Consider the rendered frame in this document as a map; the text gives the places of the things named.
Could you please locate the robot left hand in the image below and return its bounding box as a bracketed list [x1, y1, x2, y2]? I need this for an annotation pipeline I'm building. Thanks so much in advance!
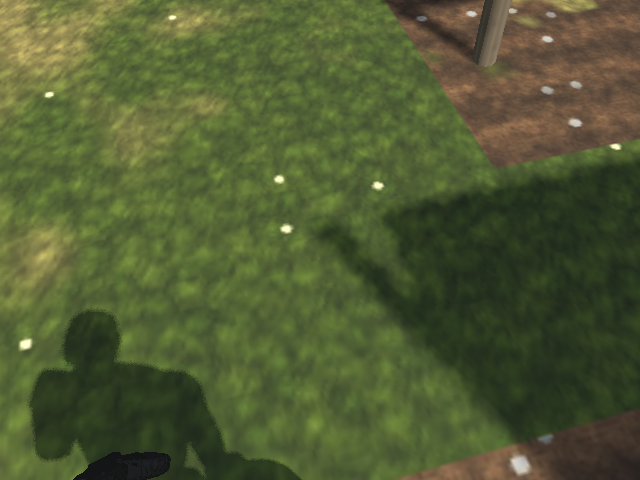
[73, 452, 171, 480]

